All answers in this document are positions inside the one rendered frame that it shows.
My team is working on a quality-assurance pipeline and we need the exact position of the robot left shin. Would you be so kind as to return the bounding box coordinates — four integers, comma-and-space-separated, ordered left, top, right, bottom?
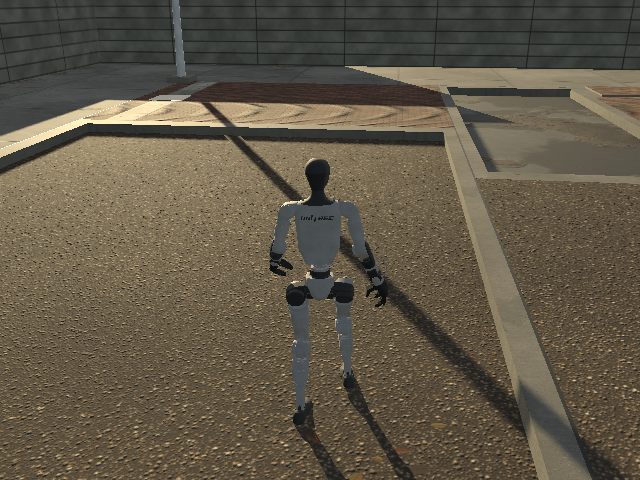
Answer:
292, 340, 309, 410

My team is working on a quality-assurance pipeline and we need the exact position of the right robot forearm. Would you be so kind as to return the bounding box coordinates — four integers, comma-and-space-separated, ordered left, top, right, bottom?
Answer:
359, 241, 384, 286

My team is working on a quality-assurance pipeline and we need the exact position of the right robot hand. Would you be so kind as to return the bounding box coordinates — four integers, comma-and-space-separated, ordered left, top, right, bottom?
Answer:
366, 280, 388, 307

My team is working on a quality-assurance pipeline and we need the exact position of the right robot upper arm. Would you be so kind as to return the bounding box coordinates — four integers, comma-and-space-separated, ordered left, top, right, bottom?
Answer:
338, 201, 368, 258

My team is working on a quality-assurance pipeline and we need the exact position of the left robot hand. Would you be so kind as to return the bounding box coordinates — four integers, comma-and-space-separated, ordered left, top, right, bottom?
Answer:
269, 259, 293, 276

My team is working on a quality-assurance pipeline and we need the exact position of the left robot upper arm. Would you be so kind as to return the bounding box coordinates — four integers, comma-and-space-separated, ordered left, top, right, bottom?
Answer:
271, 201, 298, 254

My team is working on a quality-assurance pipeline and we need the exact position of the humanoid robot head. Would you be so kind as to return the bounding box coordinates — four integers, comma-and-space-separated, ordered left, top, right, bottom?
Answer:
301, 158, 335, 206

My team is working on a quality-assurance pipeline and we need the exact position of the left robot forearm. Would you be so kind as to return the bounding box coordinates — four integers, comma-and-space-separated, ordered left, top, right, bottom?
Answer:
269, 239, 283, 266

